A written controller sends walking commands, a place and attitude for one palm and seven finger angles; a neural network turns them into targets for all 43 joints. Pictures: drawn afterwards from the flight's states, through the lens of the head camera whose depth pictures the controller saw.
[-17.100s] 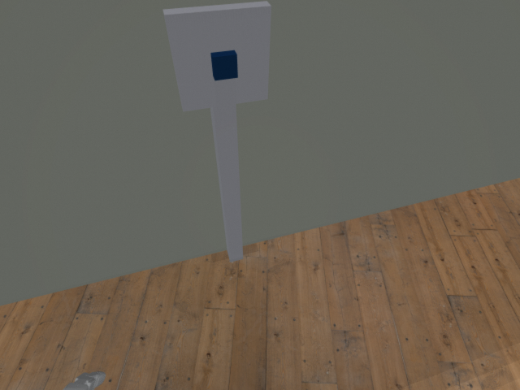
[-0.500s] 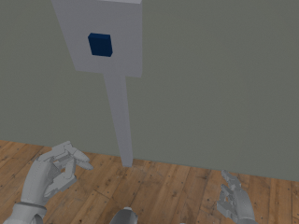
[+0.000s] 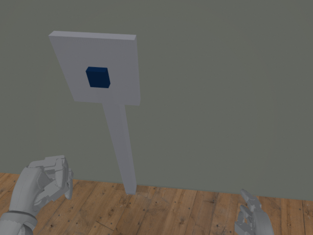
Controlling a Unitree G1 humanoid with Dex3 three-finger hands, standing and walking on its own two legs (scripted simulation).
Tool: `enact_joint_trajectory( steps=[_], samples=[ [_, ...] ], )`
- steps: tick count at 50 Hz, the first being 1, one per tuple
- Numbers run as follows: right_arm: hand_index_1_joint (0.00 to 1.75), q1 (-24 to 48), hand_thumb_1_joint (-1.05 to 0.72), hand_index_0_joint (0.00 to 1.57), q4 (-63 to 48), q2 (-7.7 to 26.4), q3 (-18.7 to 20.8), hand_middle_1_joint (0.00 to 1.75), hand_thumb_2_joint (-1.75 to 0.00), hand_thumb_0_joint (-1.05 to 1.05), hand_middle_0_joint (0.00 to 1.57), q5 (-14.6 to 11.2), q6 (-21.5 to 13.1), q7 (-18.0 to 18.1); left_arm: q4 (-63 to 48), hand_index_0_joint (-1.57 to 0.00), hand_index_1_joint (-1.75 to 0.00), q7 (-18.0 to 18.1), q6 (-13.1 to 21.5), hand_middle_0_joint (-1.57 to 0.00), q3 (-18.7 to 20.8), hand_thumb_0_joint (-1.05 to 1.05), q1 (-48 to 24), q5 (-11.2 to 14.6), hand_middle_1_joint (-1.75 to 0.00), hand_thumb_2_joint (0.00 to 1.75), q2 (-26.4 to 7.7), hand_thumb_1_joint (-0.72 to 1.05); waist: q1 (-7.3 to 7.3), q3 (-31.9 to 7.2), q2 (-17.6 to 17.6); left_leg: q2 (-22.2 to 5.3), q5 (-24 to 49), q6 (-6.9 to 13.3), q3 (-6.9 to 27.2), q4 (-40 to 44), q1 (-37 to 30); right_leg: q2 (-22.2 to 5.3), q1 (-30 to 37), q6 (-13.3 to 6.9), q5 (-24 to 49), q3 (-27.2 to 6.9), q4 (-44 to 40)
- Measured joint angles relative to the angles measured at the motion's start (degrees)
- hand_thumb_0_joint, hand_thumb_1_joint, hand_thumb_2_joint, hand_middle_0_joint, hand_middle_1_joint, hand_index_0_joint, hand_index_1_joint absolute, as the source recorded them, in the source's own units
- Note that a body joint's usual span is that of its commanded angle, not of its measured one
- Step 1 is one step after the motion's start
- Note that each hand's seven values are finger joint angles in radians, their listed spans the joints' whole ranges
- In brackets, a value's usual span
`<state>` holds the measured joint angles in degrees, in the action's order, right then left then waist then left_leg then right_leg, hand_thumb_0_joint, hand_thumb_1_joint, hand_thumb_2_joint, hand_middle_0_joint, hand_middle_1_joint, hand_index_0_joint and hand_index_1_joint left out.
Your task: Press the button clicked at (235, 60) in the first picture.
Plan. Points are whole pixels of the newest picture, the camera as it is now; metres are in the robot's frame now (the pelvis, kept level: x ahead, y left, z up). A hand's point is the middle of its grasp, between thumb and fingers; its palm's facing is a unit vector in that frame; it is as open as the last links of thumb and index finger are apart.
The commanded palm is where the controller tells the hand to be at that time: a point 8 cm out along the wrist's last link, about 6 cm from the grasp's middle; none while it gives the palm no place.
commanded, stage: raise the hand and make a fist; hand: left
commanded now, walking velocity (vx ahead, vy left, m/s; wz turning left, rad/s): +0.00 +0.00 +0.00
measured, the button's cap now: (99, 76) +0.48 +0.20 +0.18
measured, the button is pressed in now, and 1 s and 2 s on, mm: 0 0 0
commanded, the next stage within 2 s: aim a knuckle at the button in 0.84 s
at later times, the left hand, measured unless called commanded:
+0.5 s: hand (58, 153) +0.23 +0.21 +0.17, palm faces -0.01 -0.99 -0.11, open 3.1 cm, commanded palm +0.19 +0.26 +0.17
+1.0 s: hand (64, 155) +0.23 +0.20 +0.16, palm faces +0.02 -1.00 -0.09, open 3.2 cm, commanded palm +0.21 +0.25 +0.17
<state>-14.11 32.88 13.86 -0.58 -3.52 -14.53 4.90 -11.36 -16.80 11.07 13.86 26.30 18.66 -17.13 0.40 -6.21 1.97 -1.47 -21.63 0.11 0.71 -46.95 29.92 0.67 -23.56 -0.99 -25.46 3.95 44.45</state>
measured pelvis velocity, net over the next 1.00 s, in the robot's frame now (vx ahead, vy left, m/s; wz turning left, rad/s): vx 0.00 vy -0.01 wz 0.01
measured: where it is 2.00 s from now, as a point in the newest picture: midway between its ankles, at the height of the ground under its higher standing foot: outside the picture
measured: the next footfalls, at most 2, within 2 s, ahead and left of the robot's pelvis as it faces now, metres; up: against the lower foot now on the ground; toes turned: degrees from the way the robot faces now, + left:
none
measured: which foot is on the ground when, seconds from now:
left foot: down 0.00-1.00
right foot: down 0.00-1.00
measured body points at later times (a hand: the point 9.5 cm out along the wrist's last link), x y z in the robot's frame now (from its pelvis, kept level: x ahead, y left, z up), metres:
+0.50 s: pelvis +0.00 +0.00 +0.02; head -0.03 -0.02 +0.47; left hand +0.22 +0.26 +0.18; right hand +0.18 -0.23 -0.04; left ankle +0.03 +0.12 -0.71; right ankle -0.03 -0.11 -0.71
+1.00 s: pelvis +0.00 -0.01 +0.02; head -0.03 -0.03 +0.47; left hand +0.23 +0.26 +0.16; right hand +0.19 -0.24 -0.04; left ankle +0.03 +0.12 -0.71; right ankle -0.03 -0.11 -0.71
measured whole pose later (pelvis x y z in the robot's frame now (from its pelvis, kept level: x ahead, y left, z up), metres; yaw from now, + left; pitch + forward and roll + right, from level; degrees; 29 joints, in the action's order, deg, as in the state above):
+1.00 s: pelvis +0.00 -0.01 +0.02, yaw +0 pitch -1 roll +0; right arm -13.4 35.0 14.5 -3.7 -3.9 -15.3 5.5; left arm -9.2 -17.3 -4.7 16.3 12.5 18.4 -18.8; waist 1.9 -3.2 3.1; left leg -1.2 -16.2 -0.6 0.6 -34.5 17.1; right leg 0.7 -11.5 -1.6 -20.5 3.9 33.2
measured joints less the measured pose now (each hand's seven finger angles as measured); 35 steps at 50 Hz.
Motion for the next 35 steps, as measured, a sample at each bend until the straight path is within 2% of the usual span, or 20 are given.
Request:
enact_joint_trajectory(
  steps=[4, 12, 20, 29, 32, 35],
  samples=[
    [0.30, 0.21, -0.90, 0.20, -0.29, -0.24, -0.96, 0.30, -0.90, 0.02, 0.20, -0.16, -0.40, -0.35, -0.73, -1.30, -1.50, 0.79, -1.35, -1.30, 1.32, 0.02, -2.90, 0.53, -1.49, 0.90, 0.01, 0.90, 0.39, -0.09, 0.51, 0.05, 0.59, -0.02, 0.17, 1.64, -2.32, 0.03, 2.55, 0.02, 0.76, 0.17, -2.03],
    [0.30, 0.11, -0.90, 0.20, -0.32, -0.24, -2.83, 0.30, -0.90, 0.02, 0.20, -0.17, -0.08, -0.03, 0.73, -1.30, -1.50, -1.02, -9.22, -1.30, -0.08, 0.02, -6.53, -0.05, -1.50, 0.90, -1.03, 0.90, 1.14, 0.75, 1.27, 0.44, 2.65, 0.17, -0.15, 5.81, -6.29, -0.29, 6.21, 0.20, 2.65, -0.08, -5.73],
    [0.30, -0.52, -0.90, 0.20, 1.58, 0.23, -3.55, 0.30, -0.90, 0.02, 0.20, -0.35, -0.79, 0.29, 0.15, -1.31, -1.50, -0.13, -10.46, -1.31, 2.72, 0.02, -12.16, 0.56, -1.50, 0.90, -1.99, 0.90, 1.69, 2.18, 0.99, 0.43, 4.05, -0.14, 0.23, 8.47, -9.34, -0.17, 9.37, -0.10, 3.95, 0.30, -8.40],
    [0.30, -0.07, -0.90, 0.20, 1.68, 0.92, -3.36, 0.30, -0.90, 0.02, 0.20, -0.76, -0.34, 0.60, 1.83, -1.31, -1.50, -1.38, -17.14, -1.31, 2.38, 0.02, -14.20, 0.74, -1.50, 0.90, -2.67, 0.90, 1.08, 2.23, 1.51, 0.54, 5.52, -0.18, -0.46, 11.60, -11.59, -0.30, 10.85, -0.11, 5.06, -0.36, -10.45],
    [0.30, -0.06, -0.90, 0.20, 1.45, 0.91, -3.16, 0.30, -0.90, 0.02, 0.20, -0.62, -0.36, 0.48, 1.77, -1.30, -1.50, -0.62, -17.57, -1.31, 2.88, 0.02, -13.31, 0.68, -1.50, 0.90, -2.21, 0.90, 1.08, 2.48, 1.05, 0.43, 5.63, -0.33, -0.55, 11.98, -11.93, -0.19, 11.04, -0.26, 5.09, -0.47, -10.61],
    [0.30, -0.18, -0.90, 0.20, 1.56, 0.97, -2.92, 0.30, -0.90, 0.02, 0.20, -0.47, -0.78, 0.30, 0.85, -1.30, -1.50, 0.32, -16.11, -1.31, 2.92, 0.02, -12.78, 0.03, -1.50, 0.90, -1.45, 0.90, 1.41, 2.77, 0.65, 0.35, 5.52, -0.48, -0.40, 11.97, -12.25, -0.10, 11.44, -0.41, 4.98, -0.33, -10.67]
  ],
)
